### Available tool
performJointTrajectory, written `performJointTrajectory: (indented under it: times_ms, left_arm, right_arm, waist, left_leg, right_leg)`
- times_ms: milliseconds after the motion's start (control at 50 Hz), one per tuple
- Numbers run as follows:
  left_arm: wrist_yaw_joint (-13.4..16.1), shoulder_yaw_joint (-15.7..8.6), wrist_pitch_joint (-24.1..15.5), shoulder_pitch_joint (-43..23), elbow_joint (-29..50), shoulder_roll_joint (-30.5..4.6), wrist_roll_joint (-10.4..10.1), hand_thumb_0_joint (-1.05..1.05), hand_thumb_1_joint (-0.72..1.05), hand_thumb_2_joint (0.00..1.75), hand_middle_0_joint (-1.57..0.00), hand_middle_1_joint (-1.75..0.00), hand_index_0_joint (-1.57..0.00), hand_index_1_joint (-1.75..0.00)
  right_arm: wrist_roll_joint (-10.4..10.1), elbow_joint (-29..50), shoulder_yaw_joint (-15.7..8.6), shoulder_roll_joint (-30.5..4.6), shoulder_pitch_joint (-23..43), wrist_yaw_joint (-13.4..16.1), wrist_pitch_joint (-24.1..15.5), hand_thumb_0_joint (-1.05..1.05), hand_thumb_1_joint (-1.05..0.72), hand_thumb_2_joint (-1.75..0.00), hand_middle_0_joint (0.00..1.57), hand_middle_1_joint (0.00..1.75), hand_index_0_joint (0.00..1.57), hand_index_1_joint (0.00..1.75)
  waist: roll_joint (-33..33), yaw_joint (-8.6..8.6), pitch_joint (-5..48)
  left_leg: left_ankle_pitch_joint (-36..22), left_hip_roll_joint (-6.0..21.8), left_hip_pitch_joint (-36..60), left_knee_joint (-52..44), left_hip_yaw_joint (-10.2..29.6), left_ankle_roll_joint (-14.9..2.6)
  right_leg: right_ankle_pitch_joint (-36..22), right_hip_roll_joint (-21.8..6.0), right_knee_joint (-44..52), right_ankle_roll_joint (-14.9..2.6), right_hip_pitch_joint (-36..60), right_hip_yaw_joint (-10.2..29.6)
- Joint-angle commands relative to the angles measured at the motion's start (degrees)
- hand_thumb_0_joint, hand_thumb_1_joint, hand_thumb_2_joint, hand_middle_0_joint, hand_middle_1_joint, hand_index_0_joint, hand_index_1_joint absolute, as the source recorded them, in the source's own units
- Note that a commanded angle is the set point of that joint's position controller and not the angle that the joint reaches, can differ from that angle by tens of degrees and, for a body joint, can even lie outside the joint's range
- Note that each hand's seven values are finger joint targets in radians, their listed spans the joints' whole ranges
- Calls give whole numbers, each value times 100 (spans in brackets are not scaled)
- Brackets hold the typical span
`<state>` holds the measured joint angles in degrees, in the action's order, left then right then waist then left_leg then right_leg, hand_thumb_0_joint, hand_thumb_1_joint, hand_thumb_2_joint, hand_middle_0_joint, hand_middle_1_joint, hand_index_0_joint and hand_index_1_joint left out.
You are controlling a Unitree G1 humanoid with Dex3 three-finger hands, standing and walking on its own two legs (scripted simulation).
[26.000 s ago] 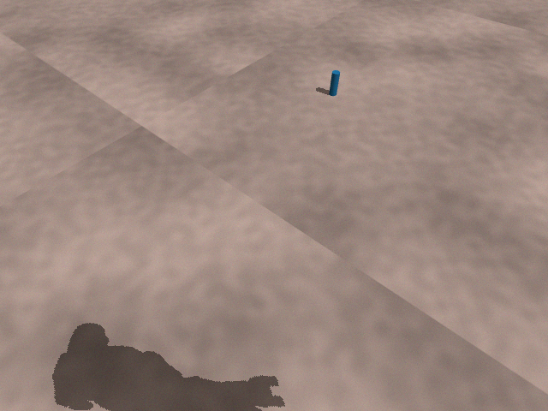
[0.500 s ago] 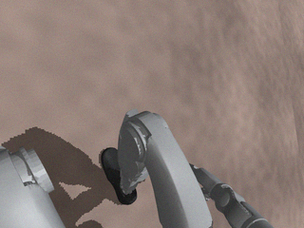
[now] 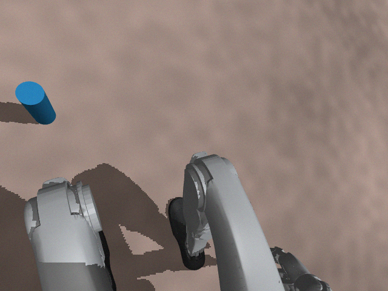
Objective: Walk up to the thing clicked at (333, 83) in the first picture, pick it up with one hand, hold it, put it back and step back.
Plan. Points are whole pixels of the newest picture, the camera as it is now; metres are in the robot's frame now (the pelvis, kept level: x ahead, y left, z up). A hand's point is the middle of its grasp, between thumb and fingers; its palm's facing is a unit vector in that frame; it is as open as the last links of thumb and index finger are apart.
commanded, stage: home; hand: left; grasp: from the side
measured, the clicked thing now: (38, 105) +0.49 +0.25 -0.26
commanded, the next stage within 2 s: none
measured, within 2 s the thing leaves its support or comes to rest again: neither
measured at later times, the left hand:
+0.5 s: hand out of the picture +0.30 +0.33 +0.10, palm faces +0.30 -0.83 -0.47, open 17.0 cm
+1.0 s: hand out of the picture +0.23 +0.24 +0.29, palm faces +0.33 -0.88 -0.34, open 17.2 cm
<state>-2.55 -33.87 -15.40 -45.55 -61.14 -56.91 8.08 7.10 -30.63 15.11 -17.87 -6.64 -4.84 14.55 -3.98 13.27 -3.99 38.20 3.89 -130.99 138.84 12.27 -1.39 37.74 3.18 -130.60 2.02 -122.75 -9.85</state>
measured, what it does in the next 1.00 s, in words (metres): rises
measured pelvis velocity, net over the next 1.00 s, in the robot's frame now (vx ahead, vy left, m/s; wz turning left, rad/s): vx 0.08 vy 0.00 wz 0.23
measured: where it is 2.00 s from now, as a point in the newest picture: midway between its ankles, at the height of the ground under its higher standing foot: (147, 261)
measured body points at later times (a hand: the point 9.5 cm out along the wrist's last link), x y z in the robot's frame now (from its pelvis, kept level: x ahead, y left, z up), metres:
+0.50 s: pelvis +0.03 -0.02 +0.20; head +0.20 +0.04 +0.61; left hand +0.28 +0.37 +0.13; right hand +0.27 -0.23 +0.08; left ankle +0.08 +0.12 -0.30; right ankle +0.12 -0.12 -0.30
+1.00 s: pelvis +0.08 +0.00 +0.36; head +0.12 +0.02 +0.81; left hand +0.21 +0.29 +0.32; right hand +0.27 -0.21 +0.28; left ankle +0.08 +0.12 -0.30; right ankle +0.11 -0.12 -0.30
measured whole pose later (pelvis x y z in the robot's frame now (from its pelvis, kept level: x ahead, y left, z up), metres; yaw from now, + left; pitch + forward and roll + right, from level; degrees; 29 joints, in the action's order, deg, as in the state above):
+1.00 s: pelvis +0.08 +0.00 +0.36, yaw +13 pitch +13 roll -3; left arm 10.5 -1.8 13.8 19.7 -8.1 -13.2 -1.3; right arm -2.6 -28.1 1.2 -12.3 -16.7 9.4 -0.9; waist 2.5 2.9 9.2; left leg 27.5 2.9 -47.3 61.6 1.3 0.3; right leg 28.1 0.6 -58.6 0.2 -43.6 -2.6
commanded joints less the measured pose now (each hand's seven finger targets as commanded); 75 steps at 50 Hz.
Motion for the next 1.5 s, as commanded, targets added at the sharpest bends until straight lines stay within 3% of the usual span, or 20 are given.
performJointTrajectory:
  times_ms: [0,20,60,100,180,240,280,360,460,520,540,600,620,700,920,1100,1180,1280,1400,1480]
  left_arm:
    - [105,377,246,224,1914,-577,-204,0,-44,12,-6,-8,-6,-8]
    - [114,463,324,133,2401,-470,-251,0,-46,11,-6,-7,-6,-7]
    - [161,576,518,703,2830,-123,-312,0,-48,10,-6,-7,-6,-7]
    - [252,531,643,704,3520,-172,-328,0,-48,10,-6,-7,-6,-7]
    - [421,674,877,1257,4323,181,-404,0,-46,11,-6,-7,-6,-7]
    - [561,818,1056,1788,4368,530,-436,0,-46,11,-6,-7,-6,-7]
    - [662,949,1133,1966,4477,772,-466,0,-43,13,-7,-8,-7,-8]
    - [802,1233,1320,2498,4418,1312,-535,0,-47,10,-6,-7,-6,-7]
    - [925,1603,1536,3073,4118,2000,-604,0,-51,8,-6,-6,-6,-6]
    - [1001,1717,1671,3512,4075,2247,-659,0,-53,7,-5,-6,-5,-6]
    - [1027,1739,1708,3512,4300,2201,-672,0,-52,7,-6,-6,-6,-6]
    - [1126,1964,1875,4079,4271,2648,-719,0,-53,7,-5,-6,-5,-6]
    - [1166,1875,1922,4182,4412,2548,-745,0,-52,7,-6,-6,-5,-6]
    - [1262,2193,2149,4750,4791,2934,-787,0,-55,6,-5,-6,-5,-6]
    - [1384,2980,2710,6277,6308,3721,-896,0,-50,9,-6,-7,-6,-7]
    - [1272,3158,2830,7088,7359,3895,-897,0,-50,8,-5,-6,-5,-6]
    - [1193,3196,2825,7222,7256,3964,-888,0,-51,8,-5,-6,-5,-6]
    - [1154,3071,2740,6854,7530,3785,-852,0,-50,8,-5,-6,-5,-6]
    - [1145,3230,2814,7182,7161,4000,-849,0,-50,9,-5,-7,-6,-6]
    - [1129,3192,2804,7247,7013,3993,-842,0,-52,8,-5,-6,-5,-6]
  right_arm:
    - [-305,190,-1119,-1520,-757,118,-56,0,-90,-90,20,30,20,30]
    - [-383,193,-1226,-1507,-743,122,-74,0,-90,-90,20,30,20,30]
    - [-546,225,-1431,-1405,-776,147,-116,0,-90,-90,20,30,20,30]
    - [-693,243,-1644,-1325,-753,204,-151,0,-90,-90,20,30,20,30]
    - [-836,405,-1752,-1023,-691,372,-283,0,-90,-90,20,30,20,30]
    - [-873,492,-1787,-858,-558,527,-454,0,-90,-90,20,30,20,30]
    - [-881,517,-1807,-780,-506,649,-575,0,-89,-90,20,30,20,30]
    - [-868,491,-1828,-629,-486,819,-836,0,-89,-90,20,30,20,30]
    - [-876,460,-1823,-523,-510,972,-1105,0,-89,-90,20,30,20,30]
    - [-893,494,-1803,-456,-524,1026,-1218,0,-90,-90,20,30,20,30]
    - [-903,538,-1808,-444,-554,1041,-1249,0,-90,-90,20,30,20,30]
    - [-934,613,-1784,-385,-547,1084,-1355,0,-90,-90,20,30,20,30]
    - [-950,650,-1788,-392,-563,1113,-1385,0,-90,-90,20,30,20,30]
    - [-970,714,-1762,-306,-615,1202,-1516,0,-90,-90,20,30,20,30]
    - [-965,1108,-1695,-135,-674,1515,-1873,0,-90,-90,20,30,20,30]
    - [-887,1353,-1641,-72,-569,1617,-2124,0,-90,-90,20,30,20,30]
    - [-844,1336,-1607,-49,-597,1622,-2225,0,-90,-90,20,30,20,30]
    - [-791,1288,-1608,-66,-627,1624,-2316,0,-90,-90,20,30,20,30]
    - [-775,1225,-1579,-54,-578,1616,-2387,0,-90,-90,20,30,20,30]
    - [-770,1174,-1584,-50,-582,1610,-2376,0,-90,-90,20,30,20,30]
  waist:
    - [2693,-430,4237]
    - [2621,-502,4288]
    - [2237,-602,4496]
    - [2135,-766,4755]
    - [1639,-788,4844]
    - [1500,-924,4811]
    - [1493,-916,4702]
    - [1282,-923,4731]
    - [983,-900,4333]
    - [864,-1020,4140]
    - [858,-1029,4154]
    - [876,-1058,3827]
    - [911,-1148,3823]
    - [893,-1093,3444]
    - [802,-1075,2216]
    - [576,-1138,1410]
    - [504,-1100,1278]
    - [672,-1100,1616]
    - [677,-1104,1604]
    - [631,-1174,1580]
  left_leg:
    - [-479,65,3558,-2398,-373,114]
    - [-381,57,3614,-2571,-350,107]
    - [-277,30,3774,-2835,-337,66]
    - [-62,12,4014,-3211,-370,31]
    - [-136,-30,4359,-3671,-531,-27]
    - [-136,-61,4728,-4082,-685,-37]
    - [-121,-67,5068,-4386,-727,-25]
    - [-881,-116,5638,-4681,-950,-60]
    - [-1548,-130,6380,-5334,-993,-72]
    - [-1769,-139,6786,-5795,-1034,-53]
    - [-1828,-137,6884,-5917,-1060,-46]
    - [-1959,-171,7374,-6488,-1068,-6]
    - [-2014,-183,7583,-6647,-1080,6]
    - [-2451,-187,8207,-7201,-1086,46]
    - [-1751,-265,9337,-8767,-1130,73]
    - [-1582,-223,9698,-9385,-1060,92]
    - [-1853,-267,9778,-9312,-1156,81]
    - [-2055,-295,10004,-9276,-1158,92]
    - [-2307,-292,10149,-9307,-1105,127]
    - [-2389,-295,10087,-9294,-1109,131]
  right_leg:
    - [-650,138,1482,-396,1409,-159]
    - [-570,112,1532,-420,1279,-114]
    - [-494,74,1767,-419,1441,6]
    - [-385,59,2039,-435,1661,169]
    - [-461,6,2780,-399,2571,407]
    - [-399,-39,3340,-389,3157,598]
    - [-324,-64,3699,-385,3404,680]
    - [-933,-110,4344,-346,4333,865]
    - [-1566,-147,5042,-306,5163,870]
    - [-1801,-176,5505,-282,5815,929]
    - [-1879,-199,5688,-259,6103,990]
    - [-1980,-193,6047,-290,6520,877]
    - [-2021,-205,6234,-283,6744,908]
    - [-2417,-189,6698,-291,7349,847]
    - [-1786,-169,8180,-263,8495,740]
    - [-1515,-100,8601,-251,8703,570]
    - [-1721,-130,8695,-236,8809,618]
    - [-1921,-162,8677,-243,8967,667]
    - [-2143,-145,8674,-250,9087,627]
    - [-2205,-145,8698,-250,9138,624]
